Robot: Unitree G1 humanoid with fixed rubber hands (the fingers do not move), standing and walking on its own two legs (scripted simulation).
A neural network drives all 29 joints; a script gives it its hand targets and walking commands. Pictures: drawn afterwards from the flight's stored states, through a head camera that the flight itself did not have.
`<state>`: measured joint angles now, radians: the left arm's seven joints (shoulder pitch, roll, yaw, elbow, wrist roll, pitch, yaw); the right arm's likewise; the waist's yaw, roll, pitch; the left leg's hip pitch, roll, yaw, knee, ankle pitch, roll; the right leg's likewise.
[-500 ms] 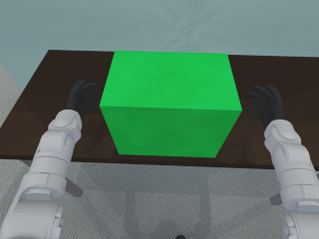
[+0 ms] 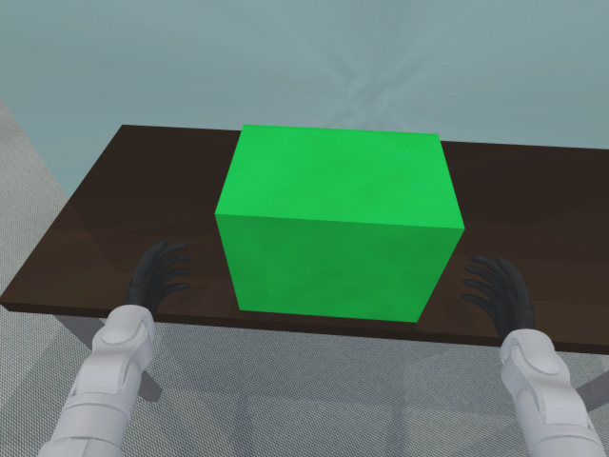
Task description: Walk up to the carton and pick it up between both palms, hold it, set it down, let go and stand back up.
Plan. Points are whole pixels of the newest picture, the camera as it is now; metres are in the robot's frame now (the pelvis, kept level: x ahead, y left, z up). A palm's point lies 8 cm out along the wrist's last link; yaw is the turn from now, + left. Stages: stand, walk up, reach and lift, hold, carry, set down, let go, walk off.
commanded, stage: set down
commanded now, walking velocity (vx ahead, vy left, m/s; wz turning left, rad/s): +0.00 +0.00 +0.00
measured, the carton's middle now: (333, 227) +0.44 -0.05 +0.02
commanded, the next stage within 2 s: let go in 1.92 s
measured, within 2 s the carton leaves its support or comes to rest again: neither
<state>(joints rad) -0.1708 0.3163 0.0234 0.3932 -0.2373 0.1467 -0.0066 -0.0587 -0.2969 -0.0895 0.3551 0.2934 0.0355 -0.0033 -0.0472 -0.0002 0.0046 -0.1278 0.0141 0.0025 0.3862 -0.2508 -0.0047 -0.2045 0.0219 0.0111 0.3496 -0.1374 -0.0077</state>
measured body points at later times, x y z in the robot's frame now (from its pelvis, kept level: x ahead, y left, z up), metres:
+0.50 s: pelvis -0.01 +0.00 +0.00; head -0.01 -0.01 +0.45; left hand +0.24 +0.22 -0.02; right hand +0.21 -0.25 -0.02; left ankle -0.03 +0.12 -0.75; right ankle +0.03 -0.12 -0.75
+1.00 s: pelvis +0.00 +0.00 +0.00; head +0.00 -0.01 +0.45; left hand +0.21 +0.22 -0.03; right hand +0.21 -0.25 -0.04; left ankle -0.03 +0.12 -0.75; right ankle +0.03 -0.12 -0.75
